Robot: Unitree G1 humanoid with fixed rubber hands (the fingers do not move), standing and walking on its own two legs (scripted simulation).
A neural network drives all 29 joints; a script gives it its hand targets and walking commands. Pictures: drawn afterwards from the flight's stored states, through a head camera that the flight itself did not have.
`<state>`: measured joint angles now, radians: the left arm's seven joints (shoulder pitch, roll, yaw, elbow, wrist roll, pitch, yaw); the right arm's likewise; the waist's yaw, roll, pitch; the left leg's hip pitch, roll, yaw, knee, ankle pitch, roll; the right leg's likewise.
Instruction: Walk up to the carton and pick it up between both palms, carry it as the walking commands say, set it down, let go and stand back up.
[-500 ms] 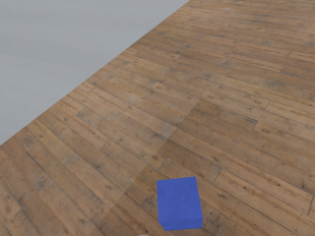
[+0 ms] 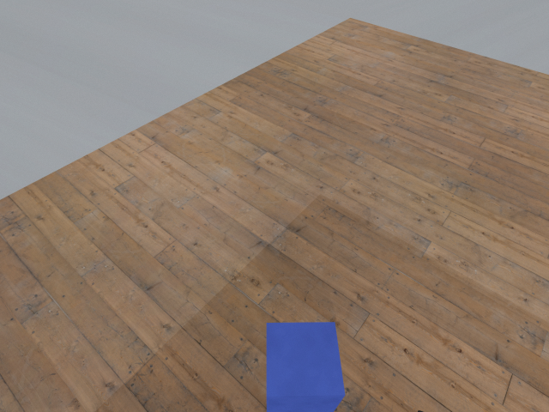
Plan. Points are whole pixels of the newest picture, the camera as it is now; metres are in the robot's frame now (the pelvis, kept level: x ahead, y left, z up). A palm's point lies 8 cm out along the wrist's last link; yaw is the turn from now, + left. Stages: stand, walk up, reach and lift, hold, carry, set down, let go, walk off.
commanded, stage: walk up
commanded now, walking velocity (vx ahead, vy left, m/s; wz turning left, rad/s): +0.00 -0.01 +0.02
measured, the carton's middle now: (300, 369) +0.38 -0.05 -0.65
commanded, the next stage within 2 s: stand in 1.88 s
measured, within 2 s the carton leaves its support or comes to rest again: neither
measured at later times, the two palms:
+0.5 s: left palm out of the picture +0.02 +0.17 -0.13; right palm out of the picture -0.01 -0.30 -0.15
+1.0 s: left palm out of the picture +0.00 +0.16 -0.14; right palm out of the picture -0.01 -0.28 -0.15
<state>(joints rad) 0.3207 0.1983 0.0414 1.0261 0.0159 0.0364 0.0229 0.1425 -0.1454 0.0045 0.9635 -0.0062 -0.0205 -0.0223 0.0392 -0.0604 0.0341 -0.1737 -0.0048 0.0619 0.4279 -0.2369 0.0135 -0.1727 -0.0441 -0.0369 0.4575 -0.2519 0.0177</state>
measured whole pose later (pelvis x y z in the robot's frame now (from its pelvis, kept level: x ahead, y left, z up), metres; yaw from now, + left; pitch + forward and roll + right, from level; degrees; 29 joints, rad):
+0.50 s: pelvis +0.00 -0.06 +0.00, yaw +0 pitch -1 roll +0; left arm 0.27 0.16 0.01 1.02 0.01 -0.01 0.02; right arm 0.27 -0.22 -0.02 1.09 -0.01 0.02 -0.03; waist -0.01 0.05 0.03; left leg -0.17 0.07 0.00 0.40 -0.21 -0.03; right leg -0.16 0.03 -0.08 0.40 -0.23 -0.05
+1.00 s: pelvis +0.01 -0.06 +0.00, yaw +0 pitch -2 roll +0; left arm 0.30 0.15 0.00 1.10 0.01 -0.02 0.03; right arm 0.28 -0.15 -0.01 1.17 -0.01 0.00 -0.04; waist 0.01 0.01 0.05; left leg -0.11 0.07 0.01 0.36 -0.22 -0.06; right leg -0.10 0.03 -0.07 0.37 -0.24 -0.05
